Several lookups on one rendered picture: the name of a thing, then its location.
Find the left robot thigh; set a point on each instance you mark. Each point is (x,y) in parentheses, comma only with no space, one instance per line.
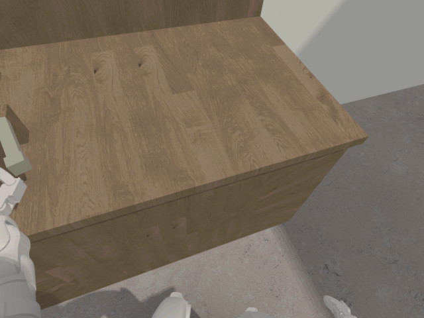
(173,307)

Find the robot left forearm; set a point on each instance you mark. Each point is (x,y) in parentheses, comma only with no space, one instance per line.
(17,273)

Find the tap lever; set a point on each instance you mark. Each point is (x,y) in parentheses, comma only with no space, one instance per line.
(15,161)

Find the counter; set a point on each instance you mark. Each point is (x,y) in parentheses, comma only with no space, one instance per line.
(156,130)

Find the robot left hand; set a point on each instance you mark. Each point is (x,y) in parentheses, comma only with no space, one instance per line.
(11,192)

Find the left robot shin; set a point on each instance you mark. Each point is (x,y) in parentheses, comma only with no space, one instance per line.
(176,294)

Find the robot right hand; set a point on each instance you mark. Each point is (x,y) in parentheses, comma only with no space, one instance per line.
(339,308)

